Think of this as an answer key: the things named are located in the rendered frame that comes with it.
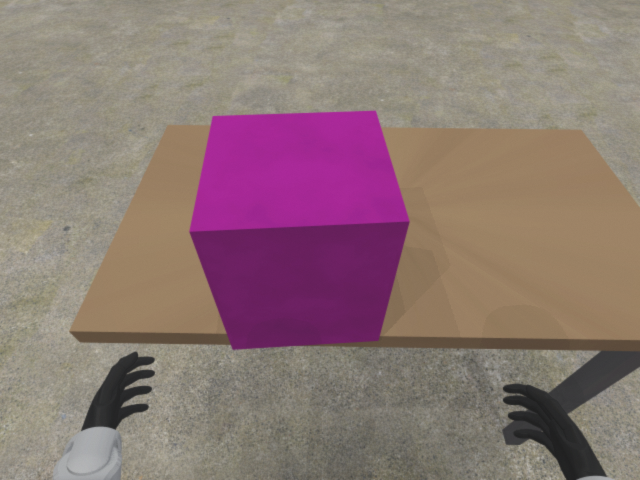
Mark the carton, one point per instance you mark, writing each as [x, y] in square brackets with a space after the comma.
[299, 225]

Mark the table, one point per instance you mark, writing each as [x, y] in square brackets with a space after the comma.
[518, 239]

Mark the robot left hand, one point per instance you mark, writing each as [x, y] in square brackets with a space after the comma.
[105, 409]

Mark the robot right hand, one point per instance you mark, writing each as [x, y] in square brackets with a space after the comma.
[560, 435]

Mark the left robot forearm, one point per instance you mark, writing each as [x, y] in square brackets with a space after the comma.
[92, 454]

